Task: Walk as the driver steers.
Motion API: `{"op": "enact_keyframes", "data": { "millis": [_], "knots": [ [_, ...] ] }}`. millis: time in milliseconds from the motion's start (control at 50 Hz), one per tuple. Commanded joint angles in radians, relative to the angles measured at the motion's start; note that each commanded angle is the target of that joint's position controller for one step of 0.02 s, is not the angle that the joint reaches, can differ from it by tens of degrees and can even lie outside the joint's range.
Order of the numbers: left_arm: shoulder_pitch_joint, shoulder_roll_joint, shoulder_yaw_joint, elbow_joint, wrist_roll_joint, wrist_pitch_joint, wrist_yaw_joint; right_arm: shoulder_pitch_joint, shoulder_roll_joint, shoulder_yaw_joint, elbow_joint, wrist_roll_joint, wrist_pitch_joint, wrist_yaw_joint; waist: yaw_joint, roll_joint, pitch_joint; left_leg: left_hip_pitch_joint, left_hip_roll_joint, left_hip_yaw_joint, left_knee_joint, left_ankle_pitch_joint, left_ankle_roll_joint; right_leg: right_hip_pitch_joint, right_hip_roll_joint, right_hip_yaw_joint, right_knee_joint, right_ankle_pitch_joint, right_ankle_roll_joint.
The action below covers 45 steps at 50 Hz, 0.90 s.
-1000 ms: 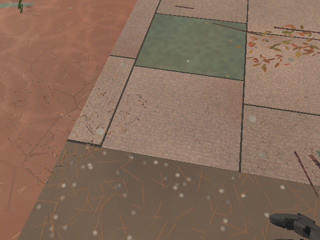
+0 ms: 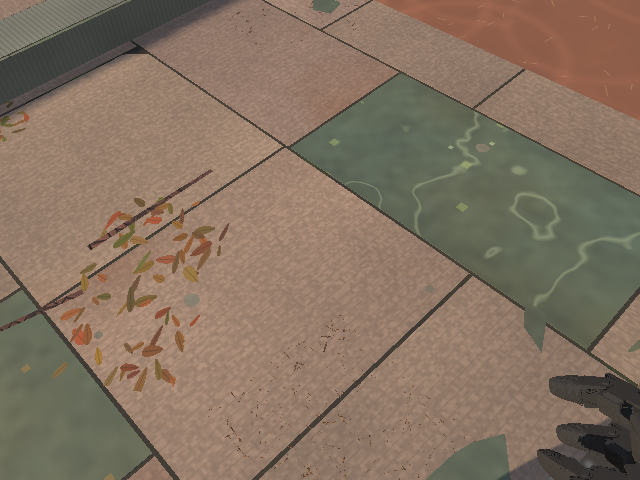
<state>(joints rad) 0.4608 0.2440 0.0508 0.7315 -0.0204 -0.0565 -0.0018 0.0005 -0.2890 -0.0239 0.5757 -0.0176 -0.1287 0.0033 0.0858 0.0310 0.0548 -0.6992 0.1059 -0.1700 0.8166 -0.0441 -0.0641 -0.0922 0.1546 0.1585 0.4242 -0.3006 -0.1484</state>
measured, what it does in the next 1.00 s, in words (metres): walks ahead: left foot, then right foot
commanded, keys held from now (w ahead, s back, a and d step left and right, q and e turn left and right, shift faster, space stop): w+shift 0.22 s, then shift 0.24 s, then q+shift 0.54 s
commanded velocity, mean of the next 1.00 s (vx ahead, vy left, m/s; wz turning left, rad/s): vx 0.45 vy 0.00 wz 0.13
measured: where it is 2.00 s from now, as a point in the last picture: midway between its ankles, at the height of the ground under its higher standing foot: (334, 426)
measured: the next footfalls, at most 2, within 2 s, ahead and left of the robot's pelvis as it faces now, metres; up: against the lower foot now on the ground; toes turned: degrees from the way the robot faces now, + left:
left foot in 0.16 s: +0.38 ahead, +0.19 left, +0.00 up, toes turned -9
right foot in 0.56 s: +0.65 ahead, -0.07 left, +0.00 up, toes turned -4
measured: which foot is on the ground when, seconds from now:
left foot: up 0.00-0.14, down 0.16-0.58, up 0.60-0.98, down 1.00-1.00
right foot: down 0.00-0.18, up 0.20-0.54, down 0.56-1.00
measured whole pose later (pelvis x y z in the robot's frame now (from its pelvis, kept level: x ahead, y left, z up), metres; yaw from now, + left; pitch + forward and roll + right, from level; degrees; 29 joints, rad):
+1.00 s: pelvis +0.55 +0.06 -0.01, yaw +13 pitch +1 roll -3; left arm 0.08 0.30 0.08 0.78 -0.01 0.00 0.02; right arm 0.20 -0.33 -0.08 0.65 0.01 0.08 0.01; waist -0.01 0.01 0.05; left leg -0.36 0.08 0.05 0.65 -0.27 0.01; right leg -0.29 -0.11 -0.29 0.53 -0.23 0.01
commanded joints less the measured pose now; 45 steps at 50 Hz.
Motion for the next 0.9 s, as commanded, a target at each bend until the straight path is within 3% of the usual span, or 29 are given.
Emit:
{"op": "enact_keyframes", "data": {
  "millis": [20, 60, 100, 120, 140, 160, 180, 200, 220, 240, 260, 280, 300, 320, 340, 360, 400, 420, 480, 540, 560, 580, 600, 620, 660, 700, 760, 820, 900],
  "knots": [
    [-0.077, 0.175, 0.052, -0.064, -0.01, -0.021, 0.018, -0.094, -0.03, -0.012, -0.073, 0.017, -0.007, 0.012, 0.003, -0.075, 0.035, 0.353, -0.091, 0.147, -0.206, 0.258, -0.024, -0.382, -0.143, 0.14, -0.209, 0.038, -0.094],
    [-0.035, 0.149, 0.046, -0.031, -0.02, -0.023, 0.02, -0.123, -0.066, -0.026, -0.083, 0.037, -0.012, 0.017, 0.023, -0.115, 0.033, 0.313, -0.072, 0.106, -0.282, 0.269, -0.011, -0.233, -0.187, 0.178, -0.167, 0.03, -0.079],
    [-0.013, 0.148, 0.049, -0.004, -0.017, -0.011, 0.026, -0.12, -0.1, -0.041, -0.086, 0.044, -0.016, 0.021, 0.013, -0.137, 0.038, 0.254, -0.062, 0.105, -0.324, 0.192, 0.015, -0.055, -0.24, 0.207, -0.109, 0.164, -0.068],
    [-0.018, 0.163, 0.055, 0.002, -0.007, -0.002, 0.026, -0.059, -0.125, -0.057, -0.075, 0.044, -0.018, 0.02, -0.026, -0.154, 0.005, 0.287, -0.077, 0.123, -0.315, 0.116, 0.034, 0.02, -0.261, 0.208, -0.045, 0.367, -0.057],
    [-0.04, 0.182, 0.057, -0.001, 0.014, 0.006, 0.019, 0.084, -0.164, -0.082, -0.046, 0.05, -0.017, 0.012, -0.109, -0.167, -0.085, 0.417, -0.1, 0.153, -0.289, 0.037, 0.066, 0.062, -0.256, 0.19, 0.099, 0.625, -0.035],
    [-0.099, 0.19, 0.05, -0.019, 0.04, 0.008, 0.007, 0.294, -0.19, -0.096, -0.013, 0.057, -0.006, 0.001, -0.241, -0.178, -0.213, 0.67, -0.073, 0.159, -0.223, -0.031, 0.096, -0.032, -0.232, 0.148, 0.338, 0.745, -0.002],
    [-0.036, 0.08, 0.018, -0.035, 0.053, -0.004, 0.002, 0.499, -0.244, -0.099, 0.022, 0.032, 0.0, -0.003, -0.26, 0.031, -0.401, 1.058, 0.074, -0.081, -0.135, -0.237, 0.179, -0.305, -0.15, 0.11, 0.749, 0.463, 0.03],
    [0.13, 0.003, -0.014, -0.031, -0.032, -0.023, -0.005, 0.542, -0.271, -0.103, 0.089, 0.016, -0.004, 0.027, -0.167, 0.55, -0.533, 1.235, 0.291, -0.735, -0.49, -0.716, 0.331, -0.592, -0.028, 0.061, 1.058, -0.17, 0.081],
    [0.025, 0.1, -0.005, -0.024, -0.058, -0.023, 0.002, 0.489, -0.158, -0.08, 0.065, 0.025, 0.001, 0.028, -0.208, 0.349, -0.377, 1.158, 0.274, -0.79, -0.585, -0.88, 0.294, -0.705, -0.114, 0.044, 1.09, -0.115, 0.063],
    [-0.153, 0.143, 0.0, -0.058, -0.044, -0.027, -0.001, 0.428, -0.103, -0.067, 0.07, 0.014, 0.013, 0.019, -0.227, 0.143, -0.203, 1.004, 0.236, -0.593, -0.566, -0.641, 0.278, -0.722, -0.141, 0.004, 1.077, -0.085, 0.064],
    [-0.277, 0.131, -0.003, -0.092, -0.017, -0.038, 0.001, 0.381, -0.12, -0.067, 0.081, -0.004, 0.013, 0.022, -0.205, -0.034, -0.075, 0.819, 0.191, -0.444, -0.553, -0.294, 0.274, -0.688, -0.157, -0.007, 1.024, -0.082, 0.071],
    [-0.312, 0.122, 0.002, -0.108, 0.007, -0.042, 0.001, 0.329, -0.111, -0.062, 0.09, -0.011, 0.006, 0.025, -0.156, -0.04, -0.049, 0.714, 0.169, -0.32, -0.517, 0.031, 0.279, -0.637, -0.188, -0.005, 0.944, -0.08, 0.078],
    [-0.297, 0.113, 0.004, -0.102, 0.005, -0.036, -0.003, 0.299, -0.071, -0.045, 0.1, -0.014, 0.002, 0.028, -0.114, -0.017, -0.048, 0.65, 0.138, -0.209, -0.509, 0.275, 0.269, -0.573, -0.209, -0.011, 0.89, -0.103, 0.086],
    [-0.273, 0.092, 0.001, -0.097, 0.0, -0.028, -0.005, 0.296, -0.03, -0.03, 0.121, -0.005, -0.004, 0.033, -0.088, 0.017, -0.055, 0.631, 0.119, -0.143, -0.509, 0.406, 0.254, -0.554, -0.217, -0.024, 0.808, -0.103, 0.094],
    [-0.263, 0.072, -0.005, -0.093, 0.002, -0.022, -0.006, 0.29, -0.023, -0.024, 0.137, 0.011, -0.006, 0.033, -0.072, 0.031, -0.048, 0.609, 0.111, -0.098, -0.517, 0.501, 0.255, -0.547, -0.22, -0.043, 0.719, -0.108, 0.106],
    [-0.274, 0.06, -0.011, -0.097, 0.012, -0.02, -0.009, 0.278, -0.05, -0.027, 0.147, 0.023, -0.007, 0.028, -0.063, 0.035, -0.036, 0.573, 0.105, -0.053, -0.536, 0.581, 0.26, -0.532, -0.212, -0.074, 0.622, -0.071, 0.12],
    [-0.33, 0.033, -0.03, -0.11, 0.025, -0.033, -0.025, 0.258, -0.134, -0.049, 0.157, 0.033, 0.005, 0.01, -0.07, 0.042, -0.055, 0.501, 0.059, 0.055, -0.576, 0.604, 0.25, -0.409, -0.189, -0.136, 0.37, 0.13, 0.131],
    [-0.364, 0.033, -0.033, -0.108, 0.025, -0.04, -0.035, 0.276, -0.15, -0.054, 0.166, 0.037, 0.011, 0.002, -0.088, 0.052, -0.074, 0.485, 0.032, 0.093, -0.589, 0.556, 0.235, -0.331, -0.161, -0.157, 0.269, 0.264, 0.133],
    [-0.452, 0.081, -0.019, -0.126, 0.036, -0.041, -0.048, 0.339, -0.156, -0.055, 0.203, 0.048, 0.021, -0.009, -0.106, 0.067, -0.08, 0.531, 0.048, 0.074, -0.578, 0.424, 0.203, -0.232, -0.132, -0.117, 0.107, 0.456, 0.109],
    [-0.349, 0.142, 0.012, -0.087, 0.062, -0.046, -0.032, 0.332, -0.162, -0.058, 0.208, 0.048, 0.042, -0.014, -0.026, 0.043, -0.116, 0.554, 0.021, 0.047, -0.392, 0.448, 0.152, -0.067, -0.119, -0.107, 0.021, 0.525, 0.072],
    [-0.283, 0.191, 0.027, -0.071, 0.071, -0.047, -0.019, 0.327, -0.154, -0.054, 0.184, 0.04, 0.049, -0.014, -0.001, -0.008, -0.17, 0.492, -0.04, 0.064, -0.234, 0.335, 0.112, 0.07, -0.192, -0.07, 0.032, 0.771, 0.053],
    [-0.206, 0.247, 0.034, -0.078, 0.1, -0.036, -0.001, 0.38, -0.087, -0.029, 0.154, 0.022, 0.052, -0.014, 0.005, -0.189, -0.305, 0.261, -0.131, 0.1, 0.116, -0.158, 0.052, 0.341, -0.457, 0.138, 0.123, 1.226, -0.066],
    [-0.201, 0.209, 0.02, -0.096, 0.083, -0.014, -0.003, 0.539, -0.04, -0.008, 0.175, 0.042, 0.065, -0.011, -0.032, -0.328, -0.524, 0.155, -0.171, 0.063, 0.394, -0.692, 0.023, 0.461, -0.642, 0.332, 0.137, 1.305, -0.211],
    [-0.241, 0.16, 0.011, -0.105, 0.049, 0.005, -0.004, 0.525, -0.146, -0.039, 0.191, 0.05, 0.084, -0.011, -0.031, -0.193, -0.493, 0.13, -0.117, 0.028, 0.47, -0.67, 0.011, 0.353, -0.589, 0.279, 0.102, 1.11, -0.19],
    [-0.348, 0.12, 0.002, -0.097, 0.026, 0.023, 0.004, 0.412, -0.147, -0.058, 0.16, 0.053, 0.129, -0.029, -0.074, -0.115, -0.276, 0.052, -0.053, 0.092, 0.464, -0.553, -0.021, 0.11, -0.502, 0.141, -0.011, 0.684, -0.137],
    [-0.44, 0.127, 0.008, -0.092, 0.048, 0.028, 0.009, 0.419, -0.12, -0.065, 0.149, 0.044, 0.181, -0.047, -0.129, -0.169, -0.169, 0.158, -0.023, 0.121, 0.45, -0.459, -0.046, -0.158, -0.452, 0.038, -0.133, 0.4, -0.111],
    [-0.483, 0.129, 0.018, -0.077, 0.057, 0.018, 0.024, 0.388, -0.088, -0.068, 0.113, 0.037, 0.2, -0.051, -0.144, -0.153, -0.144, 0.191, 0.0, 0.145, 0.357, -0.355, -0.045, -0.235, -0.447, -0.078, -0.185, 0.328, -0.113],
    [-0.485, 0.154, 0.031, -0.059, 0.05, 0.019, 0.042, 0.309, -0.076, -0.061, 0.073, 0.033, 0.192, -0.032, -0.126, -0.121, -0.172, 0.23, 0.027, 0.156, 0.19, -0.244, -0.021, -0.19, -0.462, -0.16, -0.178, 0.341, -0.107],
    [-0.462, 0.197, 0.051, -0.034, 0.032, 0.035, 0.037, 0.252, -0.105, -0.068, 0.041, 0.036, 0.198, -0.001, -0.111, -0.131, -0.167, 0.305, 0.011, 0.21, 0.021, -0.228, 0.021, -0.131, -0.493, -0.23, -0.151, 0.318, -0.075]
  ]
}}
